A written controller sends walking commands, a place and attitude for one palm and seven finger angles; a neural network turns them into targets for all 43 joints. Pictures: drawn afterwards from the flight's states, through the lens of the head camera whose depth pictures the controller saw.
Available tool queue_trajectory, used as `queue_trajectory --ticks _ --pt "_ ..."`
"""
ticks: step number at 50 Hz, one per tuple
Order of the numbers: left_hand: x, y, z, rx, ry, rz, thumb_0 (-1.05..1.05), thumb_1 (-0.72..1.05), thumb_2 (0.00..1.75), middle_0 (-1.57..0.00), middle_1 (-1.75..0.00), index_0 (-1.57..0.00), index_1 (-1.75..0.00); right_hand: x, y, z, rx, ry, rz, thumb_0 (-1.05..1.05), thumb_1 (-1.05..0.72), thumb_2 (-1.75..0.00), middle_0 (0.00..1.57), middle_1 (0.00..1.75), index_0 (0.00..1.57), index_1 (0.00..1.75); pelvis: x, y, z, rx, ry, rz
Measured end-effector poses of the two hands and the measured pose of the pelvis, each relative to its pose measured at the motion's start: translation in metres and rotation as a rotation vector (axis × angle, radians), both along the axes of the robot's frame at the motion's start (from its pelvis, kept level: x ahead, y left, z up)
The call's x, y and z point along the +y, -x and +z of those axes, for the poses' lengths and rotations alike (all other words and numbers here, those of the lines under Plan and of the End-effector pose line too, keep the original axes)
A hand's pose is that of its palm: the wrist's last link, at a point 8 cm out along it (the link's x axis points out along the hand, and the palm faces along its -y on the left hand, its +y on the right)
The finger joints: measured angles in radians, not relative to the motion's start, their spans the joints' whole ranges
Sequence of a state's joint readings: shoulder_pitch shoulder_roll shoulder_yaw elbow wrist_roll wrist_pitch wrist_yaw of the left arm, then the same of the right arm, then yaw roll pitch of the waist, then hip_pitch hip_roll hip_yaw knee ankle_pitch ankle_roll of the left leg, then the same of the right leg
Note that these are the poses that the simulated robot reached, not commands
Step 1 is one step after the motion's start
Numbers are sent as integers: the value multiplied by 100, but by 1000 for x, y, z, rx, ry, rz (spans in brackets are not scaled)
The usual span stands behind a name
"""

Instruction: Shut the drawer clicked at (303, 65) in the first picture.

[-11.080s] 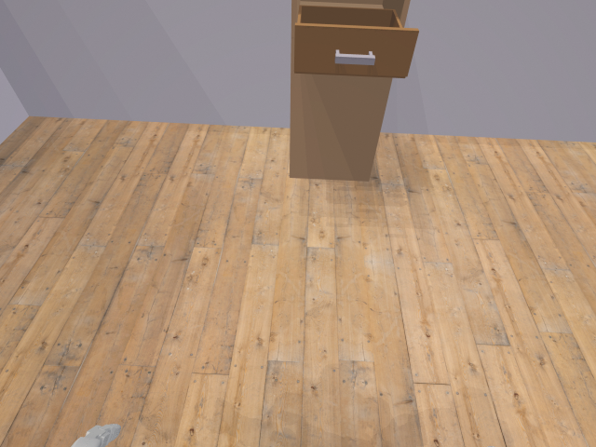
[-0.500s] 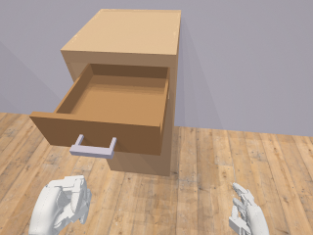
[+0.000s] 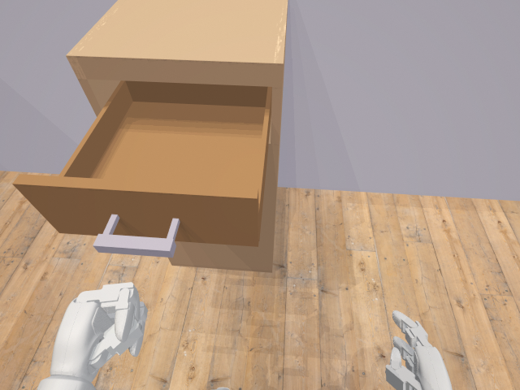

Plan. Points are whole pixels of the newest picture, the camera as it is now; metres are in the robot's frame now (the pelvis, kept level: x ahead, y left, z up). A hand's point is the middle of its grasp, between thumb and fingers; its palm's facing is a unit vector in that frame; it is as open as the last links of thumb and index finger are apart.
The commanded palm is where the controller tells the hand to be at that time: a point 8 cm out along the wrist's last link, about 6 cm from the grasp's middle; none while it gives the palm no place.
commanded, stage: bring the fist close to the handle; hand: left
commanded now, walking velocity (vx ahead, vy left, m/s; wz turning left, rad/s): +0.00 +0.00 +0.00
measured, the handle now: (139, 234) +0.34 +0.21 +0.05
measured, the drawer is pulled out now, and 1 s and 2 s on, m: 0.28 0.28 0.17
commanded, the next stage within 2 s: push the drawer shut in 0.66 s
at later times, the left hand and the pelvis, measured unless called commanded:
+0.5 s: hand (147, 313) +0.22 +0.17 +0.04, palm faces -0.01 -1.00 -0.04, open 3.3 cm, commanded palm +0.19 +0.23 +0.04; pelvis +0.00 +0.02 -0.02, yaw -1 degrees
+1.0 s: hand (154, 298) +0.24 +0.17 +0.03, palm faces -0.02 -1.00 -0.05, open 3.3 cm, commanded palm +0.22 +0.23 +0.04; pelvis -0.01 +0.01 -0.02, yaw -1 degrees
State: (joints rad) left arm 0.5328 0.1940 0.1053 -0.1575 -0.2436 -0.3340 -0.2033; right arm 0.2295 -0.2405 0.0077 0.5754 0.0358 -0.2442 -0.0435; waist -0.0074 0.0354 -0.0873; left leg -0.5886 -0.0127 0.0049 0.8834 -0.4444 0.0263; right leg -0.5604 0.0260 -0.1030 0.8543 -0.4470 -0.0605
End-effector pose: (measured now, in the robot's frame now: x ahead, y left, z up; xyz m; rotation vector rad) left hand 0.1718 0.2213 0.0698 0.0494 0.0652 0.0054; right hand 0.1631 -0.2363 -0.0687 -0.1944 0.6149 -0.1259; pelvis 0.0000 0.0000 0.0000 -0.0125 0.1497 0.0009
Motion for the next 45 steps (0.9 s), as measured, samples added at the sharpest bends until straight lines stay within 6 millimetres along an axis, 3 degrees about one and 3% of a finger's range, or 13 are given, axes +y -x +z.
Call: queue_trajectory --ticks 16,24,32,38,45 --pt "-2 -29 -34 -16 19 -34 2 90 90 -139 -160 -140 -160 17 6 -22 55 8 21 1 -91 -89 20 30 20 30 13 7 -20 68 12 -6" --pt "2 -27 -24 -27 10 -20 2 90 90 -139 -160 -140 -160 21 13 -22 79 -7 -7 1 -91 -89 20 30 20 30 18 4 -19 67 15 -14" --pt "-2 -19 -33 3 20 -26 2 90 90 -139 -160 -140 -160 21 12 -20 71 9 3 1 -91 -89 20 30 20 30 20 7 -22 68 20 -9" --pt "-4 -19 -25 -46 11 -21 2 90 90 -139 -160 -140 -160 21 10 -20 65 9 8 1 -91 -89 20 30 20 30 19 8 -23 69 20 -10" --pt "-3 -32 -34 -29 -8 -30 2 90 90 -140 -160 -140 -160 21 11 -24 80 11 19 1 -91 -89 20 30 20 30 16 10 -26 74 21 -5"
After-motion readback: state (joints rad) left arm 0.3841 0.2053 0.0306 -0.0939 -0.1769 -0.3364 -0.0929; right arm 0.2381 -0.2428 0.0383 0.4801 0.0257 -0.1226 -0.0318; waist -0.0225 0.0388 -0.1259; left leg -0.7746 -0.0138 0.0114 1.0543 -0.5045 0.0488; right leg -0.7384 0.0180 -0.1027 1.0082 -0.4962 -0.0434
